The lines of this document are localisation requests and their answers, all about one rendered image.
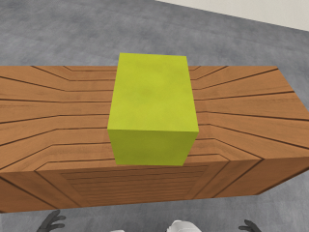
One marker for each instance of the carton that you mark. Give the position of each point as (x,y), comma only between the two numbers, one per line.
(152,119)

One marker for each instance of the left robot hand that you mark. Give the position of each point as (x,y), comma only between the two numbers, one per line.
(47,223)

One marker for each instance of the right robot hand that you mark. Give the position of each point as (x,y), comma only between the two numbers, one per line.
(251,227)

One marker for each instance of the right robot thigh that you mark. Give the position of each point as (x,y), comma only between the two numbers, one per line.
(183,226)

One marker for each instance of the pedestal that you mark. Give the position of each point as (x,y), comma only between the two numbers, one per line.
(55,150)

